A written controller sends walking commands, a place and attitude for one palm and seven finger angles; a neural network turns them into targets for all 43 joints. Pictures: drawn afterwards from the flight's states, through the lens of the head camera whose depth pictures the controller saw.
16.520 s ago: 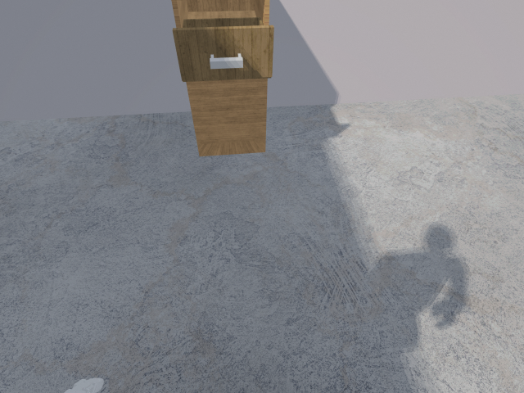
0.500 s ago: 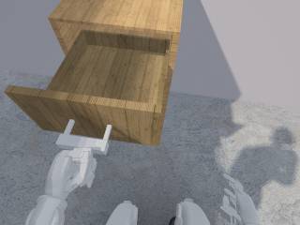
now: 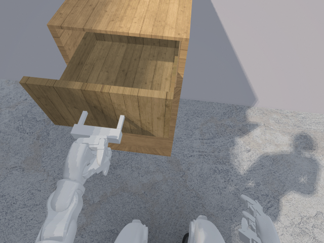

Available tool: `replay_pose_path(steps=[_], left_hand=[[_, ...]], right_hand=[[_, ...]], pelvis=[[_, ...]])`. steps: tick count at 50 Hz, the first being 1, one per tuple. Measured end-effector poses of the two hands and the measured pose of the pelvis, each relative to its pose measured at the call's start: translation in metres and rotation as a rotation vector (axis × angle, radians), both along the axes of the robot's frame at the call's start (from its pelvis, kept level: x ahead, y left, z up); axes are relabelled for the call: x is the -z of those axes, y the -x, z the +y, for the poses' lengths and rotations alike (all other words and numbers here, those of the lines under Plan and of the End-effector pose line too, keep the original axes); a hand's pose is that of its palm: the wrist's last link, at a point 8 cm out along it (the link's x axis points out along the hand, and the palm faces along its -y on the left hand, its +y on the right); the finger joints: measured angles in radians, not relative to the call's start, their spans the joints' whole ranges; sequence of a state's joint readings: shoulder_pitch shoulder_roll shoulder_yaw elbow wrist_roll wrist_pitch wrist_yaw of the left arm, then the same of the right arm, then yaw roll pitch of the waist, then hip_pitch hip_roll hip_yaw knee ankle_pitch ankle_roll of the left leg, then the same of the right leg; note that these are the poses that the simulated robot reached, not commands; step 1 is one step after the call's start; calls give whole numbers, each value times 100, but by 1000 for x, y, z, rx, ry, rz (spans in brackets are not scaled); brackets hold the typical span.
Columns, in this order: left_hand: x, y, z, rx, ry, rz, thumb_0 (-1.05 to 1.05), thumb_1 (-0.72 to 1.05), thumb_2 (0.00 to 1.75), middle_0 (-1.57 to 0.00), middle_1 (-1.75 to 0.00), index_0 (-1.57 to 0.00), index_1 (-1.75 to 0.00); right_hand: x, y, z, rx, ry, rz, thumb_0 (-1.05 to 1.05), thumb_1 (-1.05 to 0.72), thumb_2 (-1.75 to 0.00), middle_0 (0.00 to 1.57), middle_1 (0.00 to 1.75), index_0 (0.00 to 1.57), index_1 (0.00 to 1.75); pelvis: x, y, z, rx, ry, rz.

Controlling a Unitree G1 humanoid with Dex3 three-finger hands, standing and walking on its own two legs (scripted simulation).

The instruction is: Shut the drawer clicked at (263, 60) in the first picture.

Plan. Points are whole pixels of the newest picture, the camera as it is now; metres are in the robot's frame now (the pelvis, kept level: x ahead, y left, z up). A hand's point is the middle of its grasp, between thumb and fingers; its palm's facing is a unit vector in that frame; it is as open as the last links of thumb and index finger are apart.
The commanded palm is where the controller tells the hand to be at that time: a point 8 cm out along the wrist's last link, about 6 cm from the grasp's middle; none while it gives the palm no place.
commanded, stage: push the drawer shut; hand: left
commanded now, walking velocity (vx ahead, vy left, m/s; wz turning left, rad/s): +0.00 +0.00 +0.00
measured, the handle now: (100, 125) +0.38 +0.17 +0.04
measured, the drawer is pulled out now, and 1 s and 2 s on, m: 0.20 0.09 0.00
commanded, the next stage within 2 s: pull the fist back off the drawer in 1.96 s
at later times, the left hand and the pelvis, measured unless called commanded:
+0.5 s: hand (114, 137) +0.35 +0.14 +0.04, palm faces -0.10 -0.99 -0.05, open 3.1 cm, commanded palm +0.35 +0.19 +0.05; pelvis +0.00 +0.00 +0.00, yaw +0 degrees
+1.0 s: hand (118, 117) +0.41 +0.13 +0.04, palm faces -0.10 -0.99 -0.05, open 3.2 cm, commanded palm +0.41 +0.18 +0.05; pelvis +0.00 -0.01 +0.00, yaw -1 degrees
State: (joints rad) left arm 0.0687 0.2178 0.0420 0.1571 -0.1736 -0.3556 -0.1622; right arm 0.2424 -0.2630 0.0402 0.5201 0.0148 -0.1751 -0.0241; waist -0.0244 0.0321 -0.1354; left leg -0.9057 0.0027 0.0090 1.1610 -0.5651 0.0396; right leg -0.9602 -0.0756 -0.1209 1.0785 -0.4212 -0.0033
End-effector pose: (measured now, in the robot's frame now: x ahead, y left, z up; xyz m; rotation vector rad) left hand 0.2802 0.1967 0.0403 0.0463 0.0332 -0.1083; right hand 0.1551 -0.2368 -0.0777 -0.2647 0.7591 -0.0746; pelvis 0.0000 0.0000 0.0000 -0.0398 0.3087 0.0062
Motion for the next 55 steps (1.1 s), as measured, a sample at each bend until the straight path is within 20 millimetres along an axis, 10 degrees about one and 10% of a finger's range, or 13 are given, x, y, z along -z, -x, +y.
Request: replay_pose_path(steps=[24, 55], left_hand=[[2, -56, -5, -4, -2, -9, -1, 89, 97, -140, -160, -140, -160], [0, -127, -6, -8, 1, -17, 1, 84, 94, -140, -160, -140, -160]], right_hand=[[13, 13, -10, 37, -1, 119, 1, -91, -89, 21, 30, 20, 30], [25, 85, -28, 138, 20, 308, 1, -91, -89, 20, 30, 20, 30]], pelvis=[[-2, -5, -5, 4, -7, 20], [-1, 5, -7, 27, -13, 45]])
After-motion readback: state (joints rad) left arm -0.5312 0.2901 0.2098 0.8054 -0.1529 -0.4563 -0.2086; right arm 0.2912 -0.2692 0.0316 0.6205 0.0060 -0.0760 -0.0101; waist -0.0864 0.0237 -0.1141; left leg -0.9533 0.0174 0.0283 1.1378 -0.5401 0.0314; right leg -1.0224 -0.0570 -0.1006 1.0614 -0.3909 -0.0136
